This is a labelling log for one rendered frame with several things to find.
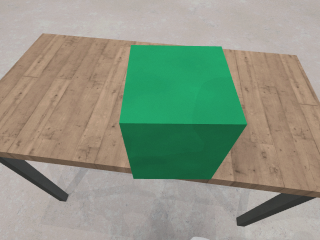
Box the table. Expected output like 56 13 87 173
0 33 320 227

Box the carton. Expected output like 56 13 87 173
119 45 247 180

